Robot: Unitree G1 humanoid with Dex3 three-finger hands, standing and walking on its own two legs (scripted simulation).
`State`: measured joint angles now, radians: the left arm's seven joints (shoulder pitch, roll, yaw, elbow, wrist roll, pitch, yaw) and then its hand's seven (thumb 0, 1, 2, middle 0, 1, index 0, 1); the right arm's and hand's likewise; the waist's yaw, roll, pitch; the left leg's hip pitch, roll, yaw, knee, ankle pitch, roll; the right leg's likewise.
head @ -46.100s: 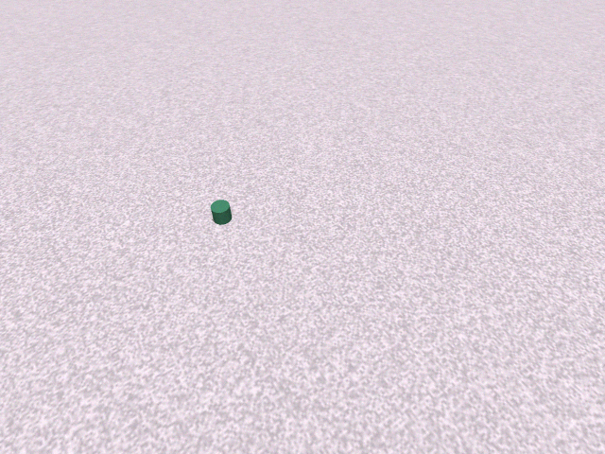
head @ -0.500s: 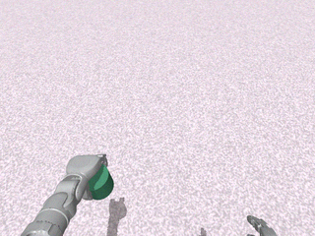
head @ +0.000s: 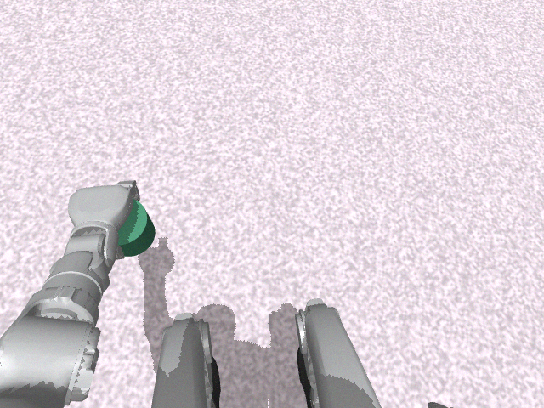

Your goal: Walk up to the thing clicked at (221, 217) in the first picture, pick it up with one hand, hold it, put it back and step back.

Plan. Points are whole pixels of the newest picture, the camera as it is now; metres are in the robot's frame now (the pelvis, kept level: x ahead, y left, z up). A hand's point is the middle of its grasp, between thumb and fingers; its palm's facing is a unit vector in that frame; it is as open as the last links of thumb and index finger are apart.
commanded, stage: crouch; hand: left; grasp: from above
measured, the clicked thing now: (126, 227) +0.44 +0.22 -0.16
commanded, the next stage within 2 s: lower in 1.16 s
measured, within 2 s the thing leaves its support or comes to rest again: neither
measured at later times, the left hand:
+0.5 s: hand (138, 240) +0.46 +0.23 -0.29, palm faces -0.43 -0.01 -0.90, open 11.2 cm
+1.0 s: hand (147, 242) +0.48 +0.23 -0.36, palm faces -0.45 -0.02 -0.90, open 11.1 cm
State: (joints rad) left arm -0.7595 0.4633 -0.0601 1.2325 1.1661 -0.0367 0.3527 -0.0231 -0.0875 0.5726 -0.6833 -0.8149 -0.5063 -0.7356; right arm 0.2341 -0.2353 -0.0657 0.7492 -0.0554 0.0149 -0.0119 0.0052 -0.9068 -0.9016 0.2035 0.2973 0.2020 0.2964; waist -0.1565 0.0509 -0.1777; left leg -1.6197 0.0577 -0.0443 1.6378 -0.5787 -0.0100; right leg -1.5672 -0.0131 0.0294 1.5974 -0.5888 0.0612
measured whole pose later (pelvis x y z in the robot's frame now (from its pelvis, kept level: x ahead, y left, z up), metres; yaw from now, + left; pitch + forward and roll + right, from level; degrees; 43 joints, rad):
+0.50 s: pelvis -0.02 -0.01 -0.14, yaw -2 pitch +37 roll -6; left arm -0.94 0.61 0.04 1.36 1.23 -0.09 0.37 -0.03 -0.10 0.60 -0.69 -0.82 -0.51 -0.74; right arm 0.16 -0.26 -0.01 0.74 -0.11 -0.06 0.08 0.00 -0.91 -0.90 0.20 0.30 0.20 0.30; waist -0.22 0.02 -0.13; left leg -2.10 0.04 -0.12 2.09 -0.65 -0.04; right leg -2.03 0.01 0.01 2.05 -0.67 0.07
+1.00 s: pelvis -0.02 -0.01 -0.20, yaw -4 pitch +34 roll -7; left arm -1.03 0.71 0.07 1.45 1.26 -0.16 0.34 -0.03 -0.08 0.58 -0.67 -0.83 -0.49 -0.75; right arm 0.17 -0.26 0.03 0.75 -0.13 -0.03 0.13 0.00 -0.91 -0.90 0.20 0.30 0.20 0.30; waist -0.25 0.00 -0.05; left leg -2.26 0.03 -0.16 2.30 -0.65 -0.03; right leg -2.18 0.03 0.00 2.24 -0.67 0.08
